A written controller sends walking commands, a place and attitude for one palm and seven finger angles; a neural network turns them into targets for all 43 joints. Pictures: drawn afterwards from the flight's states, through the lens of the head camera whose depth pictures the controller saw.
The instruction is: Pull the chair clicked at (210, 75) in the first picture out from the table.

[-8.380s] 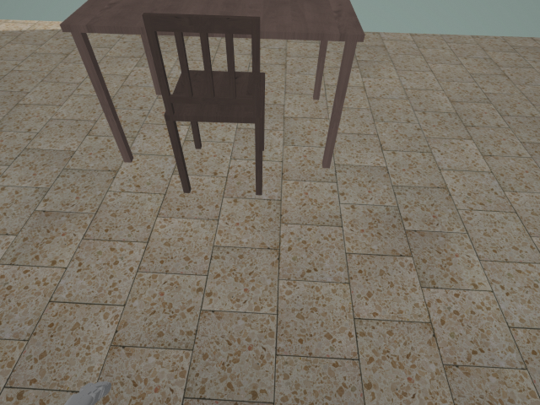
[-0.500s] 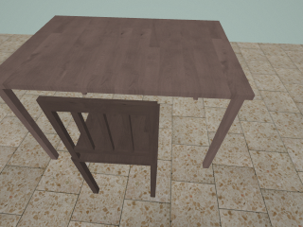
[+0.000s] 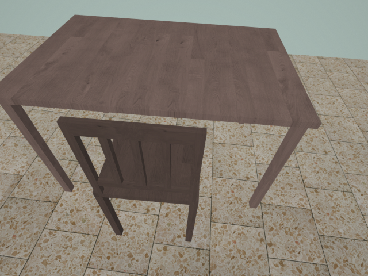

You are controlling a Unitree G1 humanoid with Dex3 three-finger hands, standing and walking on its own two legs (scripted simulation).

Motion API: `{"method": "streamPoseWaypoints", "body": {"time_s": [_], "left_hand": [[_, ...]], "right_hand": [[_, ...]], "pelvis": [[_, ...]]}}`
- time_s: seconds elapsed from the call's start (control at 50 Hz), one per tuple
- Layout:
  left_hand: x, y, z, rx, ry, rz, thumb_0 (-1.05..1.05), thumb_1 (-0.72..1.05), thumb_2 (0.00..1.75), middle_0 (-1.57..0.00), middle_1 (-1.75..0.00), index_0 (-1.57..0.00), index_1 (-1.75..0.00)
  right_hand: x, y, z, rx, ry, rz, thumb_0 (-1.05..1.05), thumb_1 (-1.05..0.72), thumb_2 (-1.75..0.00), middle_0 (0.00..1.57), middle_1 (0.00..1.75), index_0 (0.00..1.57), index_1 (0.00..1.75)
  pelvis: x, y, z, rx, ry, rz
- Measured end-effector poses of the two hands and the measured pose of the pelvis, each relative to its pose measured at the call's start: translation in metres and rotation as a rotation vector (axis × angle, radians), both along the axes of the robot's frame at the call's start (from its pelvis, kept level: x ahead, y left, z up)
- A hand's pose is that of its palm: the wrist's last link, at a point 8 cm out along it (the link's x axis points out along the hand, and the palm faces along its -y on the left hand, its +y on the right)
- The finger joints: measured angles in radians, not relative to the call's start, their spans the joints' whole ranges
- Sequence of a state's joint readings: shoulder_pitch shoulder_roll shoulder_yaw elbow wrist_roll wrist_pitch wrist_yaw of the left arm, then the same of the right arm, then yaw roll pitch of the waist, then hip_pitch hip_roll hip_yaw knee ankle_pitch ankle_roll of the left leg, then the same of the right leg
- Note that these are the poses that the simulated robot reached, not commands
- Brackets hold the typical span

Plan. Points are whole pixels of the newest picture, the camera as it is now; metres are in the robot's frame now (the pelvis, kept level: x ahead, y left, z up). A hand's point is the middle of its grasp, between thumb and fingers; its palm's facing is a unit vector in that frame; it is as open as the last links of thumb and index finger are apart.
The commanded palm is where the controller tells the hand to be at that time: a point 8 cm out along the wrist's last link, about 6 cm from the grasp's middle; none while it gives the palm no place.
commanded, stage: look again from close up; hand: left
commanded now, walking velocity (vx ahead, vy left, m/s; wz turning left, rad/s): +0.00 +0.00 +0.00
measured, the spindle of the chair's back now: (139, 163) +0.45 +0.17 -0.10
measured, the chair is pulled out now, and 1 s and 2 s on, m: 0.00 0.00 0.00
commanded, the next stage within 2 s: none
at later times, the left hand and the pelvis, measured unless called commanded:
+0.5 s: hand out of the picture -0.01 +0.16 -0.18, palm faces +0.01 -0.99 -0.16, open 7.4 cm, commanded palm none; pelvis +0.01 +0.00 +0.00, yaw -1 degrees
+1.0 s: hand out of the picture -0.01 +0.16 -0.18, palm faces +0.01 -0.99 -0.16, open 7.4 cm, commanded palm none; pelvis +0.01 +0.00 +0.00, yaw -1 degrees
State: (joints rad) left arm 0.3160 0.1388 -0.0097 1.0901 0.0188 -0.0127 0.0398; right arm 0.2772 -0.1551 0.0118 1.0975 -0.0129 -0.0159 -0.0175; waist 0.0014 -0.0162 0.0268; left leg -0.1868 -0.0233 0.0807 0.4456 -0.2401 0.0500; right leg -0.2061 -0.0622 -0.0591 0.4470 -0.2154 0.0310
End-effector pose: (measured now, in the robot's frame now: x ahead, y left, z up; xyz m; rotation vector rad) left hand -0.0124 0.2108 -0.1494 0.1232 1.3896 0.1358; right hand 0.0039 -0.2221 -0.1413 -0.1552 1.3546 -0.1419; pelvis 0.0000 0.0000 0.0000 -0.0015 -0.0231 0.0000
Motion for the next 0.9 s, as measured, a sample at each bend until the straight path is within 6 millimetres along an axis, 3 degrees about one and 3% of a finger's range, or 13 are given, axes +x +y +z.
{"method": "streamPoseWaypoints", "body": {"time_s": [0.9], "left_hand": [[0.001,-0.003,0.000,-0.011,0.031,-0.010,0.00,0.91,0.90,-0.20,-0.29,-0.20,-0.30]], "right_hand": [[-0.014,0.017,-0.001,0.028,0.052,-0.047,0.01,-0.91,-0.90,0.20,0.30,0.20,0.30]], "pelvis": [[0.010,0.003,0.002,0.002,-0.008,-0.023]]}}
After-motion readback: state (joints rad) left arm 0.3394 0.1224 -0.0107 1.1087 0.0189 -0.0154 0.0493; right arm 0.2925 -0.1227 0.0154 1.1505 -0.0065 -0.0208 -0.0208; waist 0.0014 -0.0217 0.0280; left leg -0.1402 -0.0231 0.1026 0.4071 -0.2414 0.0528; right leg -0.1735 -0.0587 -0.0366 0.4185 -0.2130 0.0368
